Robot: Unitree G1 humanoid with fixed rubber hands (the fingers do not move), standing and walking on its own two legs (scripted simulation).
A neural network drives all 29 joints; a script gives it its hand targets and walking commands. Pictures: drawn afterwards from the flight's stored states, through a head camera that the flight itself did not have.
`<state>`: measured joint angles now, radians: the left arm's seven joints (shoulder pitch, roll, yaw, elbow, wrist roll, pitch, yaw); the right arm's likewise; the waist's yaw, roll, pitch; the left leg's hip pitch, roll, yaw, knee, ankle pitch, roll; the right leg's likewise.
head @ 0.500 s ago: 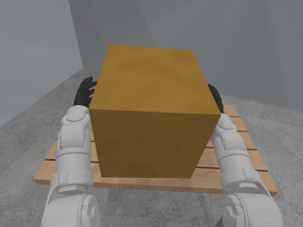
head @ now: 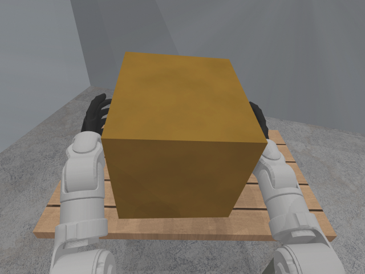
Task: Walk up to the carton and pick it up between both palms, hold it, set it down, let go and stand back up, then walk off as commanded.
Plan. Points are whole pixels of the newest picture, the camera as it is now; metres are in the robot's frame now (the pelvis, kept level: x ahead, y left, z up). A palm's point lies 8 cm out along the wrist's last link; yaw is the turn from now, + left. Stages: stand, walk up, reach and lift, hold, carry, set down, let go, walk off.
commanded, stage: reach and lift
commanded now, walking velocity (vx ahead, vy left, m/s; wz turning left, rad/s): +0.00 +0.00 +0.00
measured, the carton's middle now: (176, 134) +0.41 +0.00 +0.15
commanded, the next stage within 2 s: hold in 0.04 s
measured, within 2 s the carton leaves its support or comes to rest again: neither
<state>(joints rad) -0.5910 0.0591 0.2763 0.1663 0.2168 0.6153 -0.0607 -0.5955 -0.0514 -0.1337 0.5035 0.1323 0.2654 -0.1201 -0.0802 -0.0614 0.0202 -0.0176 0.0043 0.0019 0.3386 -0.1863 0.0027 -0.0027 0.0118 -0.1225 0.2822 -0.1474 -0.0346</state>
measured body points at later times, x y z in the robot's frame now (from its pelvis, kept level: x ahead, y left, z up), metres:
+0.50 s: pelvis +0.00 +0.00 +0.00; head -0.05 +0.03 +0.45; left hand +0.36 +0.17 +0.21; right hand +0.36 -0.18 +0.19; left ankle +0.01 +0.11 -0.75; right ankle +0.02 -0.09 -0.75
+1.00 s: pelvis -0.02 -0.01 +0.00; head -0.09 +0.01 +0.44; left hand +0.35 +0.17 +0.23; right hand +0.36 -0.17 +0.21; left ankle +0.01 +0.11 -0.75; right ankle +0.02 -0.09 -0.75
